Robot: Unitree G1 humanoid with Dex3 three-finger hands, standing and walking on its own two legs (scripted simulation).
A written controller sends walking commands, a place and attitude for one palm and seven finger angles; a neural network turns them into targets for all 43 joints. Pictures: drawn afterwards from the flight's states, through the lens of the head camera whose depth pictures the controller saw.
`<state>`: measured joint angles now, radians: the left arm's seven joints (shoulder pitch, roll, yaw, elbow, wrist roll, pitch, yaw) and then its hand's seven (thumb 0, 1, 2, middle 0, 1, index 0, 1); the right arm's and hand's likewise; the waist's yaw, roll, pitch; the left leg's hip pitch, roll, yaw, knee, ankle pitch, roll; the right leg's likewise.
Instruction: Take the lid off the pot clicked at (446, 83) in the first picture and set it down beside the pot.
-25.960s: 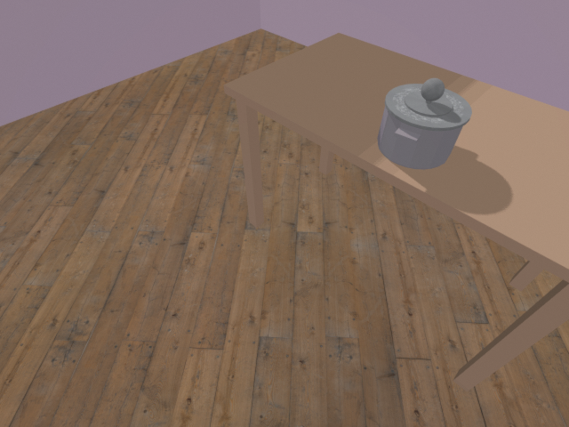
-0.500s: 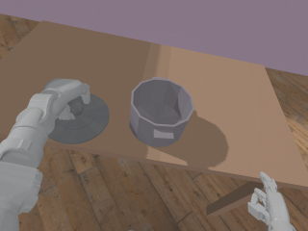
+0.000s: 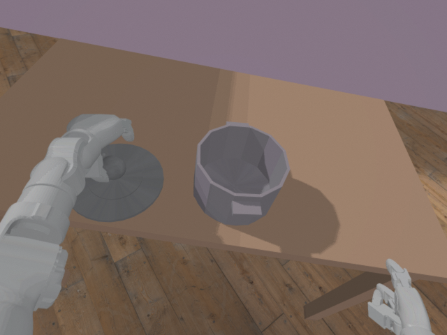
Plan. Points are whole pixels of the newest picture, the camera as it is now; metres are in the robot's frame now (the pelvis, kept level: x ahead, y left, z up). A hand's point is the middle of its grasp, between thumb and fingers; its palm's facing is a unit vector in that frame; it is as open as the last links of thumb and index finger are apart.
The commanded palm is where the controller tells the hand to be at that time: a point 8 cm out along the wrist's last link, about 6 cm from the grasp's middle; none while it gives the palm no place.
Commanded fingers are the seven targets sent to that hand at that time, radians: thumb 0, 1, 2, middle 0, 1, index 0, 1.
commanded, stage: raise the empty hand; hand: left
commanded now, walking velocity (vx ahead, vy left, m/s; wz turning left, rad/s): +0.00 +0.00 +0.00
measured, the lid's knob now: (113, 167) +0.42 +0.24 +0.00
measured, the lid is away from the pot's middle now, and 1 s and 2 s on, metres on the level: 0.26 0.26 0.26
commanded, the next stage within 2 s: stand still and regain balance in 0.50 s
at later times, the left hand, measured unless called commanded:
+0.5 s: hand (99, 123) +0.47 +0.27 +0.08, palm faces -0.18 -0.15 -0.97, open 11.2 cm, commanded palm +0.45 +0.24 +0.15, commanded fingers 0.00 -0.16 0.96 -0.53 -0.52 -0.53 -0.52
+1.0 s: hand (15, 47) +0.50 +0.38 +0.20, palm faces -0.29 -0.96 +0.00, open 11.2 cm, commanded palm +0.48 +0.39 +0.16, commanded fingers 0.00 -0.16 0.96 -0.53 -0.52 -0.53 -0.52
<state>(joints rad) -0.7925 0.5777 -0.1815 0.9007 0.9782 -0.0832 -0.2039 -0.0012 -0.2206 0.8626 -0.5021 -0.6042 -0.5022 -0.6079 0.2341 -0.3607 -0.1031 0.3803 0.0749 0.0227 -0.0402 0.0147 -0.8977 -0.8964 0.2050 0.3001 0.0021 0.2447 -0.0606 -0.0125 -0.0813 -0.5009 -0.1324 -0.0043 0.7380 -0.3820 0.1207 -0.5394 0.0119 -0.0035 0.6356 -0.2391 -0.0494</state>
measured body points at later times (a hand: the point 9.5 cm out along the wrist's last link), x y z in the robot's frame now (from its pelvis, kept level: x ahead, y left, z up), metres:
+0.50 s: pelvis +0.05 +0.10 +0.01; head +0.08 +0.16 +0.45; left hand +0.48 +0.27 +0.13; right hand +0.20 -0.27 +0.01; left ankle -0.02 -0.02 -0.71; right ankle +0.07 -0.13 -0.69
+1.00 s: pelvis +0.09 +0.29 -0.05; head +0.22 +0.46 +0.35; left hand +0.51 +0.43 +0.19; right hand +0.24 -0.04 -0.01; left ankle +0.15 +0.35 -0.71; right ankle +0.10 +0.18 -0.56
